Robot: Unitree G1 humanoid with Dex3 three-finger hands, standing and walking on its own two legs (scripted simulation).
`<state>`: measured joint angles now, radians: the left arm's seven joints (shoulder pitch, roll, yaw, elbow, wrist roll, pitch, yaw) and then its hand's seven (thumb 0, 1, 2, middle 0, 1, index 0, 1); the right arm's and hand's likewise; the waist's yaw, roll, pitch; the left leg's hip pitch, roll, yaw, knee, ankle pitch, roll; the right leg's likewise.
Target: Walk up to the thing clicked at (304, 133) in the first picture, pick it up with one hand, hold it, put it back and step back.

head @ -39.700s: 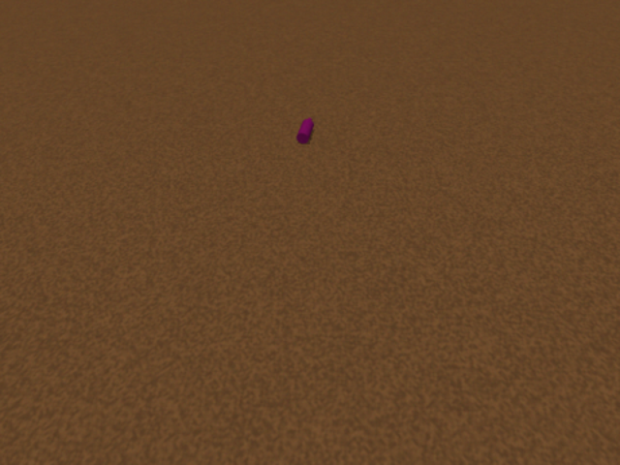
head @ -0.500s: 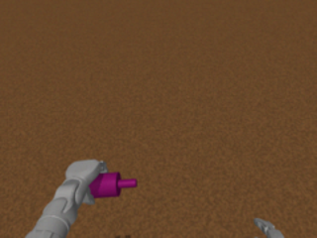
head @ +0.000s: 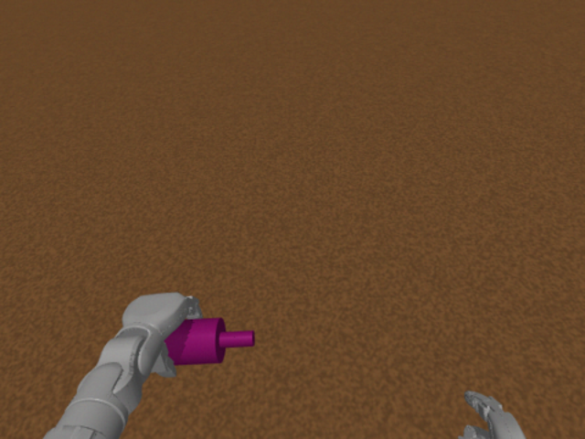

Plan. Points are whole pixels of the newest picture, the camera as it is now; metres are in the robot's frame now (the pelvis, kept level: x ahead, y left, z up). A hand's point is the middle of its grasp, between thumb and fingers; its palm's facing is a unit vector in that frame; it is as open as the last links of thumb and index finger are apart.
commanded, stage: hold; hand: left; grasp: from above
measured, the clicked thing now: (192, 341) +0.30 +0.19 -0.07
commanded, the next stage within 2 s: crouch in 0.60 s
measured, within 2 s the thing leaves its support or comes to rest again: neither
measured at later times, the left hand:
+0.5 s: hand (163, 345) +0.28 +0.22 -0.04, palm faces -0.47 -0.03 -0.88, open 9.6 cm
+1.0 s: hand (170, 351) +0.29 +0.22 -0.07, palm faces -0.48 -0.03 -0.88, open 9.7 cm
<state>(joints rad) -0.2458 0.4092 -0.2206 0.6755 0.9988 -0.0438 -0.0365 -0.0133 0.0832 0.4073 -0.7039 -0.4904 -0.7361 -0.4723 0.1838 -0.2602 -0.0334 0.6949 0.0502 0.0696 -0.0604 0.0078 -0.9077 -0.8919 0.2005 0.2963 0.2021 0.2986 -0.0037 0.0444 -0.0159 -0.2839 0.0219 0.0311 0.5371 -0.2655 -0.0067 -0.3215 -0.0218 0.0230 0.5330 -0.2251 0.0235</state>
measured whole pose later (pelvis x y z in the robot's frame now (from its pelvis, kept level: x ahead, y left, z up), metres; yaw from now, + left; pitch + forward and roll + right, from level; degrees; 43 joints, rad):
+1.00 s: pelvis +0.00 +0.00 +0.00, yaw +0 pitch +2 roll +0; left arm -0.29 0.40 -0.21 0.81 1.05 -0.10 0.07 -0.01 0.05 0.44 -0.70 -0.54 -0.73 -0.53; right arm 0.17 -0.25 -0.03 0.70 0.04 0.08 -0.05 0.01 -0.90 -0.89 0.20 0.30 0.20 0.30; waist -0.02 0.02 -0.01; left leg -0.34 0.02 0.02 0.56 -0.26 -0.01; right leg -0.37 -0.03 0.02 0.56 -0.23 0.02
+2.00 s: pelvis -0.06 +0.01 -0.33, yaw -1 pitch +39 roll -5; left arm -0.94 0.63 0.05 1.34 1.26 -0.15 0.33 -0.01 0.07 0.41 -0.71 -0.50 -0.75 -0.48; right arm 0.18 -0.26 -0.01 0.70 -0.11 -0.06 0.08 0.00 -0.91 -0.90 0.20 0.30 0.21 0.30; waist -0.23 0.02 -0.13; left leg -2.05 0.00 -0.08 2.07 -0.71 -0.01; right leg -2.03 -0.03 -0.03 1.99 -0.64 0.04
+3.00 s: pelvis -0.07 +0.01 -0.42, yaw -5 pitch +36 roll -10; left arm -1.11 0.85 0.08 1.48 1.31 -0.21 0.32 -0.01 0.06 0.41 -0.72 -0.49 -0.76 -0.47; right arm 0.21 -0.29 0.12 0.66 -0.13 -0.02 0.14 0.00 -0.92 -0.90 0.20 0.30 0.20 0.30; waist -0.33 -0.01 0.00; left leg -2.31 -0.01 -0.14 2.38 -0.71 0.00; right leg -2.26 -0.01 -0.06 2.25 -0.63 0.06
